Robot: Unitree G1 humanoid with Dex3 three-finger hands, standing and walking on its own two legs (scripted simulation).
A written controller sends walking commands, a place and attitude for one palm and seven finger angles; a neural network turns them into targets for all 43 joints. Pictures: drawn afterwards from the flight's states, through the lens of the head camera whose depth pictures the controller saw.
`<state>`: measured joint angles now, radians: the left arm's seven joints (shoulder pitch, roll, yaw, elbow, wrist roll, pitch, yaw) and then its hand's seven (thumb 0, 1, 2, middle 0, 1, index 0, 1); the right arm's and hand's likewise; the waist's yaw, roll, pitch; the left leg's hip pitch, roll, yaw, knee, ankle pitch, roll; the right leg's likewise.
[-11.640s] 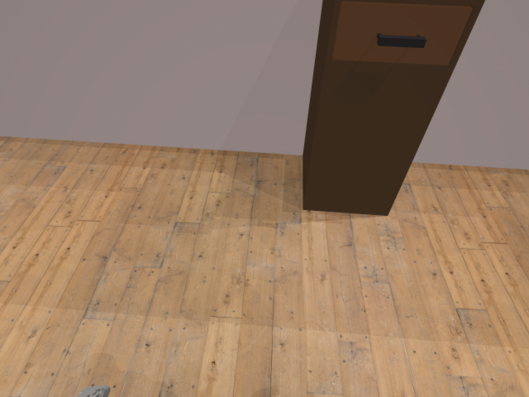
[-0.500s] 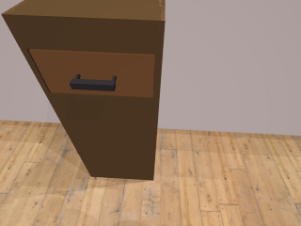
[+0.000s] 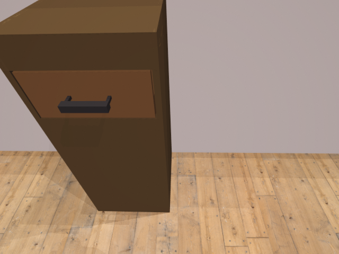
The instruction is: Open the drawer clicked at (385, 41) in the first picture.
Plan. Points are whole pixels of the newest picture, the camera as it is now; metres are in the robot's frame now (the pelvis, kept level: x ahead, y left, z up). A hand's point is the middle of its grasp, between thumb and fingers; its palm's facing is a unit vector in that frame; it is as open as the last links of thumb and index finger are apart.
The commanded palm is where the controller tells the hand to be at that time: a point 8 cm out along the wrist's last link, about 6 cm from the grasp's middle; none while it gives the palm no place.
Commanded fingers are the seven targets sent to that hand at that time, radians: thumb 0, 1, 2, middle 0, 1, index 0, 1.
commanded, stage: look again from close up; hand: left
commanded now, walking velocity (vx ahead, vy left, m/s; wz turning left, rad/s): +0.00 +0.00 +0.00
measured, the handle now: (86, 102) +0.50 +0.28 +0.10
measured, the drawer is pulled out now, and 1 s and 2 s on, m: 0.00 0.00 0.00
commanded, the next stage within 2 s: shuffle to correct the standing spot in 0.10 s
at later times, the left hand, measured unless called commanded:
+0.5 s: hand out of the picture -0.02 +0.18 -0.17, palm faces +0.10 -0.97 -0.23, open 7.3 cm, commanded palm none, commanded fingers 0.00 0.90 0.90 -0.20 -0.30 -0.20 -0.30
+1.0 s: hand out of the picture -0.01 +0.30 -0.17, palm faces +0.03 -0.98 -0.20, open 7.3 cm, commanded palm none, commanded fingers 0.00 0.90 0.90 -0.20 -0.30 -0.20 -0.30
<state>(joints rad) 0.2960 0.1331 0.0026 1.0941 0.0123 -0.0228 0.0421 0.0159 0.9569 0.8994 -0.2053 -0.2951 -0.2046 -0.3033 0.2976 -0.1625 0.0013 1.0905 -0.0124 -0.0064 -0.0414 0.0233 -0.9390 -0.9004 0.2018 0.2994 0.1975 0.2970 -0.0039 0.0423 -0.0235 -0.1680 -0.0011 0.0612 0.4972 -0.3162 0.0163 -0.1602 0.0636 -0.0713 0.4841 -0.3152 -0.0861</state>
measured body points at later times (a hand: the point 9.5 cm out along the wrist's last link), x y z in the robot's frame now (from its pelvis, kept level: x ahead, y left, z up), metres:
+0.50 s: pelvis -0.01 +0.01 +0.00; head +0.00 -0.01 +0.45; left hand -0.02 +0.23 -0.15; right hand -0.01 -0.21 -0.17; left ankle -0.03 +0.12 -0.71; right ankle -0.03 -0.06 -0.74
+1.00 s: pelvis -0.04 +0.10 +0.00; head -0.04 +0.12 +0.45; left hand -0.01 +0.35 -0.15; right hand -0.06 -0.10 -0.15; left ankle -0.02 +0.23 -0.74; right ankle -0.05 -0.01 -0.64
